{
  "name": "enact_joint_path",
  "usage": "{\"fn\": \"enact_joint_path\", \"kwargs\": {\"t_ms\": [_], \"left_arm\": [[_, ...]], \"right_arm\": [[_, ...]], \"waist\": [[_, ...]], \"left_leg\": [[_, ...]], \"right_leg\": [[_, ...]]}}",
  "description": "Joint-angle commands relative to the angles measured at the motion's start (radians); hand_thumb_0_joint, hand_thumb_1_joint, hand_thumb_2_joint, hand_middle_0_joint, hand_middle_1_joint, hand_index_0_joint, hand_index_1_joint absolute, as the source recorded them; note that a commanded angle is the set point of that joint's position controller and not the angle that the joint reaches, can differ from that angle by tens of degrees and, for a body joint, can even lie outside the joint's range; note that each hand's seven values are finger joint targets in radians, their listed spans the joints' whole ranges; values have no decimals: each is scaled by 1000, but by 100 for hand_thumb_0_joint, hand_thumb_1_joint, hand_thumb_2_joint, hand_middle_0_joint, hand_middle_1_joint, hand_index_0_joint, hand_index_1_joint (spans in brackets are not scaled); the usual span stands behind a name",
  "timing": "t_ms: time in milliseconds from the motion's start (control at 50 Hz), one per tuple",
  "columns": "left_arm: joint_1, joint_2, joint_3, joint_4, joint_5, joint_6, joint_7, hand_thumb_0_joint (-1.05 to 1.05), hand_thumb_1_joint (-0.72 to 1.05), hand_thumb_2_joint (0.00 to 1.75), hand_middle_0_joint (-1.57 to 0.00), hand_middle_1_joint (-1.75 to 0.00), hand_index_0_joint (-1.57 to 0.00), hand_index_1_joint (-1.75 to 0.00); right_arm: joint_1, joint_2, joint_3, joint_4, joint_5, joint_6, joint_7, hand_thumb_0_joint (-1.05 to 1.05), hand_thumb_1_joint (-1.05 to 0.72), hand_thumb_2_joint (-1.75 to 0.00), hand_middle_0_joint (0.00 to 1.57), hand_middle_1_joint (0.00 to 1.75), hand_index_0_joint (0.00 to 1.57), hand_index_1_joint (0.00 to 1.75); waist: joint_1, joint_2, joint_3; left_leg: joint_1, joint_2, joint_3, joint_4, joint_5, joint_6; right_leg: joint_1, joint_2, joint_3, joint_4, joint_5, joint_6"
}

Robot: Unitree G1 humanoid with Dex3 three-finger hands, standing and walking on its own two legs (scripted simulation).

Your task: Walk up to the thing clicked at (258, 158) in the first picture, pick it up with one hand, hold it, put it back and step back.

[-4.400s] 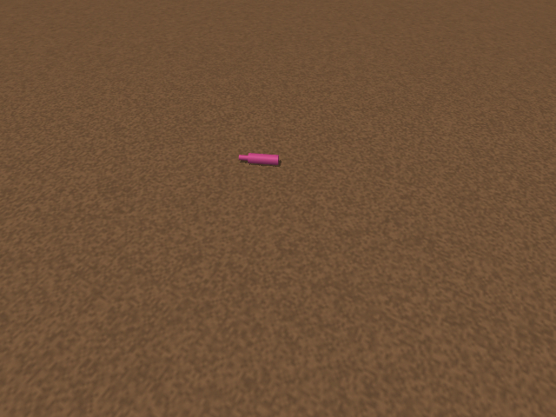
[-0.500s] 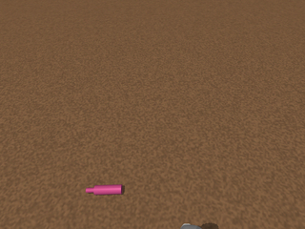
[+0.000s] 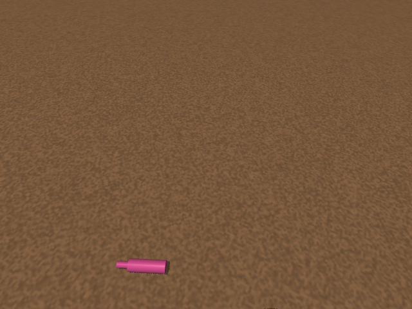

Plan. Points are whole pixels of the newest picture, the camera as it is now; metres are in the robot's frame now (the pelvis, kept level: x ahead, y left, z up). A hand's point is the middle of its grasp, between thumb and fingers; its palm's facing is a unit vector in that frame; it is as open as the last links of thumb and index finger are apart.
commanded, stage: walk up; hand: left
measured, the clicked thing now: (141, 265) +0.43 +0.28 -0.74
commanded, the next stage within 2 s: stand in 1.06 s
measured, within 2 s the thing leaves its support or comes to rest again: neither
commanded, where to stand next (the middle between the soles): +0.06 -0.01 m, yaw +0 degrees
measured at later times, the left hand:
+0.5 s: hand out of the picture +0.10 +0.25 -0.14, palm faces -0.01 -0.94 -0.34, open 7.4 cm
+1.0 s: hand out of the picture +0.10 +0.24 -0.14, palm faces -0.02 -0.94 -0.33, open 7.4 cm
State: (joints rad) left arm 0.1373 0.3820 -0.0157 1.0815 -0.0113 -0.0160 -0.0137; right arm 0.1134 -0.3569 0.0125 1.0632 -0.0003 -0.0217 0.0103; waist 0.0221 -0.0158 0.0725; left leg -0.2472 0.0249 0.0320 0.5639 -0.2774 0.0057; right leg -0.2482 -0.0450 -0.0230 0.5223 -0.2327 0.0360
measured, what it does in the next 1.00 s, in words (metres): stands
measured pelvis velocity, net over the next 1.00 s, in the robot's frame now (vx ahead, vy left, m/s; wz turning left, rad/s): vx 0.02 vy -0.01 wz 0.00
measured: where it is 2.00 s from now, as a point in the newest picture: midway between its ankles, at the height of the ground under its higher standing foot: outside the picture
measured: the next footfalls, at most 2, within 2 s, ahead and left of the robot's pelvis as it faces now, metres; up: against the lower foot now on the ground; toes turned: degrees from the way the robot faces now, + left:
none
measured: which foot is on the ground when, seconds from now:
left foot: down 0.00-1.00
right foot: down 0.00-1.00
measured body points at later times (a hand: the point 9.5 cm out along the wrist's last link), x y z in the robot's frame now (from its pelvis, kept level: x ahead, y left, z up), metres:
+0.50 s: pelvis +0.01 -0.01 +0.02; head +0.02 -0.01 +0.46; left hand +0.10 +0.29 -0.11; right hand +0.11 -0.31 -0.12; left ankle +0.02 +0.11 -0.73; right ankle +0.03 -0.15 -0.73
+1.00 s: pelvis +0.02 -0.01 +0.02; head +0.03 -0.01 +0.46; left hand +0.11 +0.29 -0.12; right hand +0.09 -0.31 -0.12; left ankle +0.02 +0.11 -0.73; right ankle +0.03 -0.15 -0.73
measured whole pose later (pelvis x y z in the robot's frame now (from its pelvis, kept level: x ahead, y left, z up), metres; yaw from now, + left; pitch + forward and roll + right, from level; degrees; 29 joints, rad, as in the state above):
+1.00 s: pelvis +0.02 -0.01 +0.02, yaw +0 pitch -2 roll +0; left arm 0.07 0.34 0.01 1.16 0.01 -0.01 -0.01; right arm 0.10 -0.35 0.00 1.17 -0.01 0.00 0.01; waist -0.01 0.01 0.05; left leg -0.12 0.03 0.03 0.34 -0.19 -0.01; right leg -0.13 -0.04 -0.03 0.32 -0.16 0.03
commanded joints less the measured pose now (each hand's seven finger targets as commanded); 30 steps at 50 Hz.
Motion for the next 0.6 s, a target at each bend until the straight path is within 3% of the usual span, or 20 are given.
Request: {"fn": "enact_joint_path", "kwargs": {"t_ms": [0,60,160,360,580], "left_arm": [[-51,208,45,-19,-1,-27,18,0,90,90,-20,-30,-20,-30],[-82,205,45,-2,1,-28,20,0,90,90,-20,-30,-20,-30],[-103,188,40,28,5,-24,19,0,90,90,-20,-30,-20,-30],[-117,183,51,42,13,-24,19,0,90,90,-20,-30,-20,-30],[-125,176,59,38,20,-17,18,0,90,90,-20,-30,-20,-30]], "right_arm": [[-62,-237,-56,-34,8,-21,-14,0,-90,-90,20,30,20,30],[-72,-228,-56,-10,9,-17,-15,0,-90,-90,20,30,20,30],[-118,-223,-56,17,6,-8,-10,0,-90,-90,20,30,20,30],[-131,-213,-56,43,1,-7,-9,0,-90,-90,20,30,20,30],[-101,-206,-57,50,-4,-7,-10,0,-90,-90,20,30,20,30]], "waist": [[-13,56,-134],[-23,21,-145],[-19,18,-114],[-17,10,-138],[-22,15,-106]], "left_leg": [[83,115,-112,-167,226,37],[122,111,-95,-178,281,30],[132,110,-99,-237,209,24],[168,111,-85,-279,245,12],[133,104,-89,-303,166,8]], "right_leg": [[73,-81,75,-105,209,-61],[89,-93,76,-135,250,-58],[90,-93,78,-198,180,-46],[142,-96,70,-240,208,-38],[138,-87,74,-256,132,-40]]}}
